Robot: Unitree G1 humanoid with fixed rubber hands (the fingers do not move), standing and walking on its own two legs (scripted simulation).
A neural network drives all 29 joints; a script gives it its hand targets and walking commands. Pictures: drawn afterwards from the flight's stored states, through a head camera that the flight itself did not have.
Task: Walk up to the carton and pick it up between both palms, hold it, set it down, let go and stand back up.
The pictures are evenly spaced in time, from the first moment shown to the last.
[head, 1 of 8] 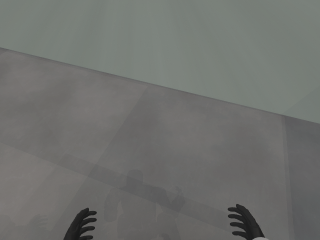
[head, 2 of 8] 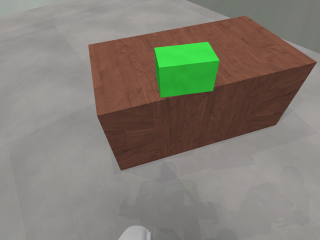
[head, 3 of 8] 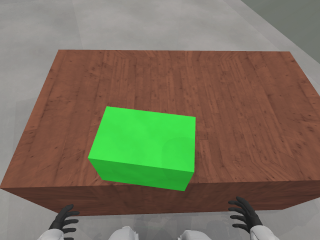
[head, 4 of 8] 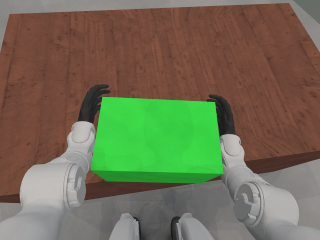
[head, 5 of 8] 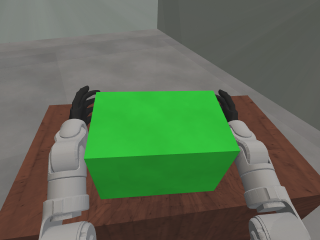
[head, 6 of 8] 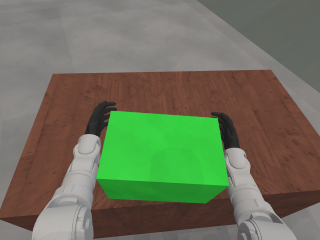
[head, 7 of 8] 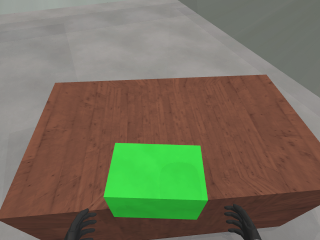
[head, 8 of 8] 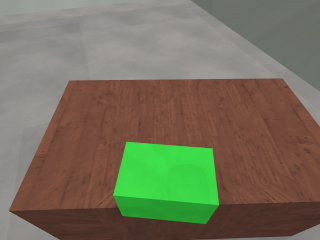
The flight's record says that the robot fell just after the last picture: no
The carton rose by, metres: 0.27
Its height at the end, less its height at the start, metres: +0.00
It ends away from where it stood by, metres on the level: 0.07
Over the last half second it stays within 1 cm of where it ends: yes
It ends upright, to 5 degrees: yes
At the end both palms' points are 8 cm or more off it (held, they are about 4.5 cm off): yes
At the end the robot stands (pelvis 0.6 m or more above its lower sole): yes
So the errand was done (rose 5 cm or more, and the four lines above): yes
